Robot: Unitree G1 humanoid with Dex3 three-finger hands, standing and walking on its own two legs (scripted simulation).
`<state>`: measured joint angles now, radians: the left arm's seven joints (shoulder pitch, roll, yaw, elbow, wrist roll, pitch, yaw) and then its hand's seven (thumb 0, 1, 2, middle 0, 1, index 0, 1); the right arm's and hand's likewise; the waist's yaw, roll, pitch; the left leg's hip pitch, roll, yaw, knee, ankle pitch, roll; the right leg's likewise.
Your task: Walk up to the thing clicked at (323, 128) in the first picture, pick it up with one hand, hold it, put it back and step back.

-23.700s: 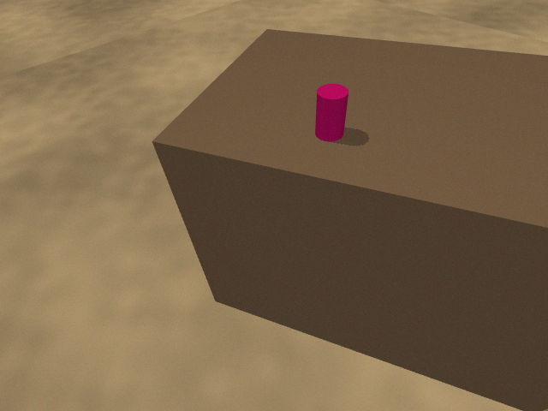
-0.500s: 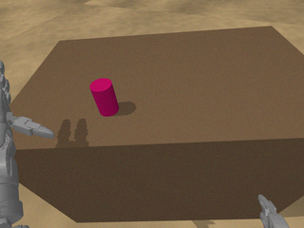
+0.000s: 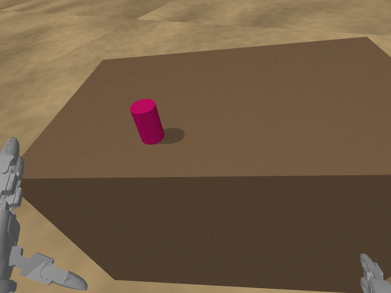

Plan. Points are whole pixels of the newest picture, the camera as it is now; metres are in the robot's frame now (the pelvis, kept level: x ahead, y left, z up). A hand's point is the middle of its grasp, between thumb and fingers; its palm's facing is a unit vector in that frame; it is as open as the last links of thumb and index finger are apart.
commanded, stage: sink last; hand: left
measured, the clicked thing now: (148, 122) +0.52 +0.20 +0.11
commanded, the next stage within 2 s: home in 0.28 s
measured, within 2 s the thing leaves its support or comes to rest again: neither
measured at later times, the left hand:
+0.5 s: hand (10, 222) +0.18 +0.30 +0.20, palm faces +0.51 -0.74 -0.44, open 17.4 cm
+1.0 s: hand (126, 284) +0.17 +0.20 -0.03, palm faces +0.14 -0.96 -0.23, open 17.4 cm
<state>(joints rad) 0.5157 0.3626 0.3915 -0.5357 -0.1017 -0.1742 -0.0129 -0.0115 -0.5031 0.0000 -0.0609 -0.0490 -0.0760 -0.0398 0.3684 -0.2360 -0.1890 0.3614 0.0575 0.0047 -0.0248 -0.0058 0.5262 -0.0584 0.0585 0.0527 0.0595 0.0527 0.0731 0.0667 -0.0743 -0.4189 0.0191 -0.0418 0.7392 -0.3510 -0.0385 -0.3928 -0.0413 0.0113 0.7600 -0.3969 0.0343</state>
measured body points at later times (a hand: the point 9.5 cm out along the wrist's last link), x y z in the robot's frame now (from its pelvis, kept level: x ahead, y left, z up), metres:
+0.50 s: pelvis -0.01 +0.01 +0.00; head -0.02 -0.01 +0.45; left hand +0.15 +0.34 +0.22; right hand +0.14 -0.28 -0.04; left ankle +0.02 +0.15 -0.71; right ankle +0.00 -0.14 -0.71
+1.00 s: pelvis +0.01 +0.01 -0.01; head +0.04 +0.01 +0.44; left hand +0.16 +0.26 -0.02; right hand +0.18 -0.22 -0.06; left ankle +0.02 +0.15 -0.71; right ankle +0.00 -0.14 -0.71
